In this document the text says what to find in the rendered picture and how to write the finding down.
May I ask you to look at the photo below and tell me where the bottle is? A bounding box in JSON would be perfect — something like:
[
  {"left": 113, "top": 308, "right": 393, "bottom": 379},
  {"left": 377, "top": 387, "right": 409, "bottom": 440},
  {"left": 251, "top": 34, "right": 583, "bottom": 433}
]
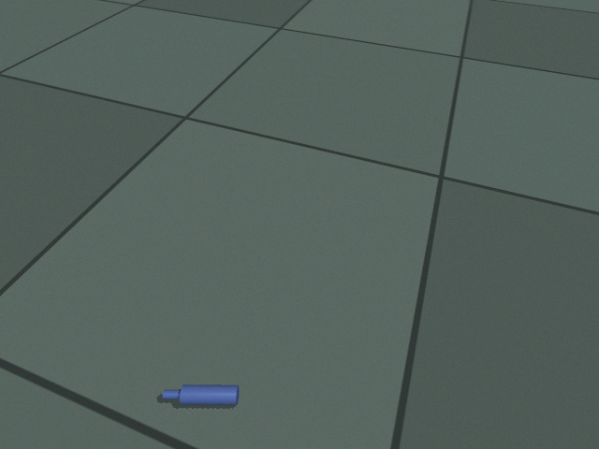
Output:
[{"left": 163, "top": 384, "right": 239, "bottom": 405}]

